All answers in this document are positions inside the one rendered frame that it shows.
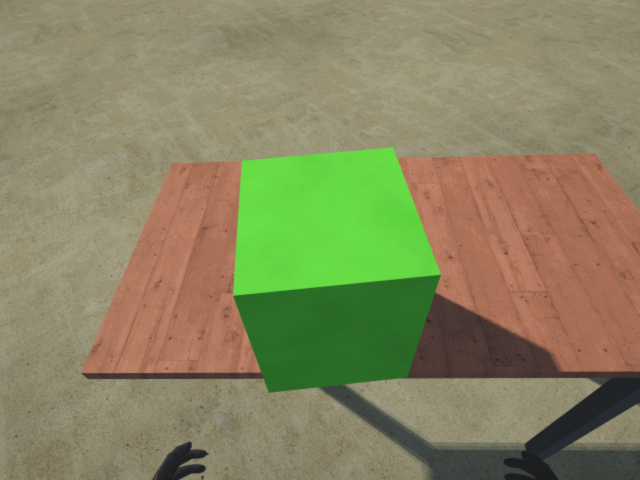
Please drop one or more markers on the robot left hand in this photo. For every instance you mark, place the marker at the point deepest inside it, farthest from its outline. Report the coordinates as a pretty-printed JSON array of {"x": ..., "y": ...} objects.
[{"x": 170, "y": 470}]

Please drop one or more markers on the table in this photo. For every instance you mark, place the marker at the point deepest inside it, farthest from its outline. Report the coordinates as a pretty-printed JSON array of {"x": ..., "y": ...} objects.
[{"x": 539, "y": 257}]

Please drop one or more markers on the carton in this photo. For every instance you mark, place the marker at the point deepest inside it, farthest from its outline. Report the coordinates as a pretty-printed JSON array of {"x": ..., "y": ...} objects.
[{"x": 334, "y": 275}]

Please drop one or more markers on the robot right hand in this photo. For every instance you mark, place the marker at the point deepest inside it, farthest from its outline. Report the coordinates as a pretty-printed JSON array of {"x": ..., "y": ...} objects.
[{"x": 533, "y": 465}]

